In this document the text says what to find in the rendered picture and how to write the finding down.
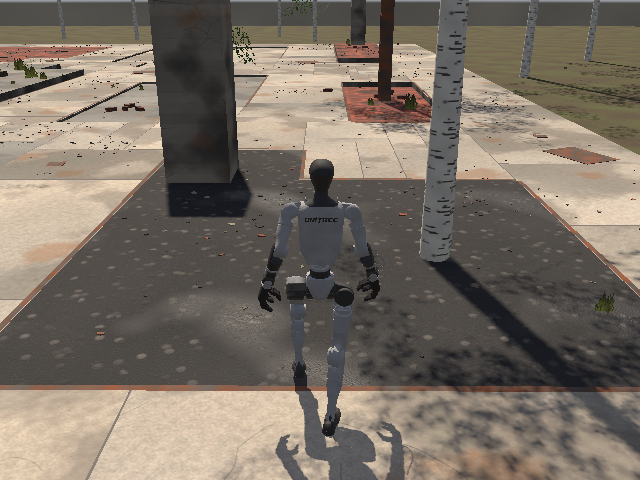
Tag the left robot forearm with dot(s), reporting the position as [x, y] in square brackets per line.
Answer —
[271, 270]

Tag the robot left foot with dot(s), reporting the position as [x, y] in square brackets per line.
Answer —
[299, 370]

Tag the robot right hand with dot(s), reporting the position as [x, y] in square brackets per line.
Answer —
[369, 285]

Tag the robot left upper arm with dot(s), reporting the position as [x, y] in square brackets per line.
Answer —
[288, 212]

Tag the robot right upper arm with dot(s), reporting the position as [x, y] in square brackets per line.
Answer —
[352, 212]

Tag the left robot thigh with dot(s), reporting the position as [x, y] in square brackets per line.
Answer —
[296, 291]

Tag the robot left hand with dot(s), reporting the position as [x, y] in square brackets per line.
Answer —
[263, 296]

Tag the right robot forearm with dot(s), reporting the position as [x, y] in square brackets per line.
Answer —
[369, 265]

